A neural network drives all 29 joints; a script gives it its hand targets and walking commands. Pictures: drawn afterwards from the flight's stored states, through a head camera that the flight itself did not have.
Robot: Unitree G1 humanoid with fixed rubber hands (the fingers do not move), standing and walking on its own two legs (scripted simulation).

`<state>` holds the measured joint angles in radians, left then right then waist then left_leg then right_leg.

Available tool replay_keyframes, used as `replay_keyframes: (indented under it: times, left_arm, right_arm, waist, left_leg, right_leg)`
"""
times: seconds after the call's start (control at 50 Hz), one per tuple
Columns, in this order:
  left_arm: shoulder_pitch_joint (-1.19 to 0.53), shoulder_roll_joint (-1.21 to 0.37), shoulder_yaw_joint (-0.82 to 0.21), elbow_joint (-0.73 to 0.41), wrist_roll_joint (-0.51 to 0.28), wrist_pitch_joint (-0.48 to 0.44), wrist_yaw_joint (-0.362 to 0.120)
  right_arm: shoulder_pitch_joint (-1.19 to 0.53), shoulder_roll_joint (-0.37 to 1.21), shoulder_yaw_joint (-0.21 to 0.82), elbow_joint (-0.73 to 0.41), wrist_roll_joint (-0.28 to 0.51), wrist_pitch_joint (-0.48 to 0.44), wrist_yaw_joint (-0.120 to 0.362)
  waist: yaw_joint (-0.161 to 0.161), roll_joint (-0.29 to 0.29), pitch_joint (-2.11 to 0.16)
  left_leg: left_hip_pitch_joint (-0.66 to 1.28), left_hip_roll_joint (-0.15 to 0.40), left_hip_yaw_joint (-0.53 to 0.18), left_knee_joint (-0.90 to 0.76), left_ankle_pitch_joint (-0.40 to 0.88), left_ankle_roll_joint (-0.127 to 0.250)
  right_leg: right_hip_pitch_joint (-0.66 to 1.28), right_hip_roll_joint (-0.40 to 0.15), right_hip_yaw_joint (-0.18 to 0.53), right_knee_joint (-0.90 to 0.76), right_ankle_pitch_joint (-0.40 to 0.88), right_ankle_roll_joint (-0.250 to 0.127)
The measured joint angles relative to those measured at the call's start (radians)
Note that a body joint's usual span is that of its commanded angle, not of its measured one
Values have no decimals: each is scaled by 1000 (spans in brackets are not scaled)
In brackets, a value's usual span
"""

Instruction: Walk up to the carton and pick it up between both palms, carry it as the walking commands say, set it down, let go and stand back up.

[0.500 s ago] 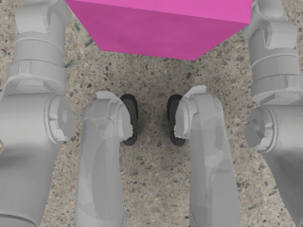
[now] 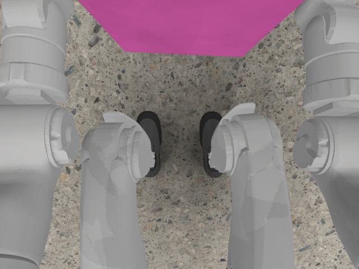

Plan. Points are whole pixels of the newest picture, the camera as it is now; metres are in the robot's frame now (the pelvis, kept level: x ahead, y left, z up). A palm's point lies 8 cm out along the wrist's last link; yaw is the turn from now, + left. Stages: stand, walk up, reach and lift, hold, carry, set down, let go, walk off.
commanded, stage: set down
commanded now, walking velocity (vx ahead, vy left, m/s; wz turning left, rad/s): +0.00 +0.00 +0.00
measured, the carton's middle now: out of the picture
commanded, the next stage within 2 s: none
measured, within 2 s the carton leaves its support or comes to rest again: neither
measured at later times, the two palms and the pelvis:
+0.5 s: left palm out of the picture +0.57 +0.14 -0.17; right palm out of the picture +0.52 -0.23 -0.17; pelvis +0.00 +0.00 -0.03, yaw +0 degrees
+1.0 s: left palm out of the picture +0.57 +0.14 -0.18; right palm out of the picture +0.53 -0.23 -0.18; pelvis +0.00 +0.00 -0.04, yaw +0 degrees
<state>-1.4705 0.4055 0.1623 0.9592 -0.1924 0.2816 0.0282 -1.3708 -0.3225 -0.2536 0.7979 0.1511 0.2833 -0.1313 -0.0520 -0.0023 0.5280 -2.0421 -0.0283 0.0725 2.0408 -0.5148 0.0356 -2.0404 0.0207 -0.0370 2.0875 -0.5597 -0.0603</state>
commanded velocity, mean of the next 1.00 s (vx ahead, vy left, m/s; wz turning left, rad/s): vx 0.00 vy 0.00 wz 0.00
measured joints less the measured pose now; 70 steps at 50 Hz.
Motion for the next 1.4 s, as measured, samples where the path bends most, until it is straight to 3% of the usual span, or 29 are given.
replay_keyframes:
  times: [0.04, 0.12, 0.3, 0.52, 0.74, 1.04, 1.18, 1.4]
  left_arm:
    - [0, 2, -40, 0, -17, -12, 17]
    - [-1, -2, -85, 0, -39, -23, 42]
    - [-12, -21, -46, 40, -20, -21, 37]
    - [-12, -21, -49, 41, -17, -21, 44]
    - [-12, -36, 7, 41, 27, -36, 24]
    - [-14, -47, 118, 42, 91, -51, -46]
    - [-14, -49, 129, 41, 98, -52, -57]
    - [-18, -50, 144, 41, 128, -57, -69]
  right_arm:
    - [-2, -1, 0, -1, 2, -13, -19]
    - [-5, -22, 0, 39, 2, -39, 9]
    - [-7, -32, -1, 95, 2, -41, 46]
    - [-8, -28, -1, 94, 2, -39, 35]
    - [-8, -38, -14, 96, 2, -43, 83]
    - [-8, -39, -55, 96, -8, -62, 160]
    - [-8, -33, -70, 95, -22, -63, 163]
    - [-8, -35, -103, 95, -42, -65, 214]
  waist:
    - [0, -1, 0]
    - [-1, -1, -2]
    - [-4, 0, -4]
    - [-4, 0, -4]
    - [-4, 1, -6]
    - [-8, 2, -6]
    - [-9, 2, -6]
    - [-10, 3, -6]
  left_leg:
    - [-5, -1, 0, 25, -4, 0]
    - [-10, -1, 0, 65, -9, 2]
    - [-30, -1, 0, 78, -10, 6]
    - [-35, -1, 0, 91, -12, 6]
    - [-51, -1, 0, 107, -12, 7]
    - [-80, -1, 0, 140, -12, 9]
    - [-88, -1, 0, 151, -12, 14]
    - [-100, -1, 0, 159, -14, 19]
  right_leg:
    - [-2, 0, -1, 24, -6, 1]
    - [-3, 0, -4, 60, -14, 4]
    - [-23, 0, -6, 73, -14, 4]
    - [-28, 0, -7, 86, -16, 3]
    - [-43, 0, -9, 101, -15, 3]
    - [-71, 0, -13, 132, -15, 2]
    - [-74, 0, -14, 139, -16, 7]
    - [-83, 0, -15, 144, -18, 10]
